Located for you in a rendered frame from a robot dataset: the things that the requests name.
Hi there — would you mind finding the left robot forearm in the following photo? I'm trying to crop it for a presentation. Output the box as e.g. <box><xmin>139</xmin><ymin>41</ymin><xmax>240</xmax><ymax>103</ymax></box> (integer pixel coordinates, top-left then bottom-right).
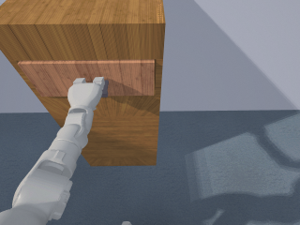
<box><xmin>12</xmin><ymin>105</ymin><xmax>94</xmax><ymax>208</ymax></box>

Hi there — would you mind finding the cabinet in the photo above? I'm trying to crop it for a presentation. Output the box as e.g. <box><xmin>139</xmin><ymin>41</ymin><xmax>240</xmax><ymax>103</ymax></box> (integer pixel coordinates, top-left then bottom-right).
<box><xmin>0</xmin><ymin>0</ymin><xmax>166</xmax><ymax>167</ymax></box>

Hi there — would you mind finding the left robot upper arm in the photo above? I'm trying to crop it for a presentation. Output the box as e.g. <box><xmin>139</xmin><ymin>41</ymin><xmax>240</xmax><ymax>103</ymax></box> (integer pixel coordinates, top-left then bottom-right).
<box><xmin>0</xmin><ymin>168</ymin><xmax>73</xmax><ymax>225</ymax></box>

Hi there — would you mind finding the drawer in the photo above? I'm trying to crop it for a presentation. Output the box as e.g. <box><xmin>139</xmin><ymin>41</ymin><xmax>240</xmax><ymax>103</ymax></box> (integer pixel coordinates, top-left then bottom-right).
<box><xmin>17</xmin><ymin>59</ymin><xmax>155</xmax><ymax>97</ymax></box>

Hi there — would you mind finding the robot left hand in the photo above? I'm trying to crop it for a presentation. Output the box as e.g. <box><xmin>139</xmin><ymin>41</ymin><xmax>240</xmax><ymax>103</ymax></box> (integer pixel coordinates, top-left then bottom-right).
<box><xmin>67</xmin><ymin>77</ymin><xmax>105</xmax><ymax>111</ymax></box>

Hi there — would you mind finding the handle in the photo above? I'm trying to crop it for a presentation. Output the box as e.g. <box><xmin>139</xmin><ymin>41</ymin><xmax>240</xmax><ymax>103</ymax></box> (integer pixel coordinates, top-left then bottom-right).
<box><xmin>101</xmin><ymin>80</ymin><xmax>109</xmax><ymax>98</ymax></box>

